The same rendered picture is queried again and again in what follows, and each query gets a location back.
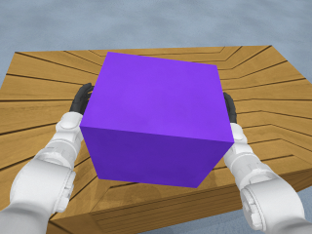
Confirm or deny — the carton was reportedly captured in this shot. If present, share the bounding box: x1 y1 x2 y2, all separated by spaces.
79 52 235 188

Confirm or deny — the right robot forearm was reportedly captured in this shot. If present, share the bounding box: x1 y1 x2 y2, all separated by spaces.
223 123 305 217

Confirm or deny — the left robot forearm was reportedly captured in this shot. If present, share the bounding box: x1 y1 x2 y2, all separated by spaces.
10 111 84 203

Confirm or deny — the robot right hand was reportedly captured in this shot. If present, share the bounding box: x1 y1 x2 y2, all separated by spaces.
223 92 237 124

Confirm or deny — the robot left hand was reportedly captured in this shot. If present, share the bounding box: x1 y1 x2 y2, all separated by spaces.
69 82 95 115

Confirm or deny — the left robot upper arm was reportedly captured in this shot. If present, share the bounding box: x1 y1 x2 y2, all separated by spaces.
0 158 76 234

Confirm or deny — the pedestal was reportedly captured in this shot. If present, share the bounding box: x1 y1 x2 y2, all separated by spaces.
0 45 312 234

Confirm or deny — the right robot upper arm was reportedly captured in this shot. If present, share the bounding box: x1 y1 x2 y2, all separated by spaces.
240 177 312 234

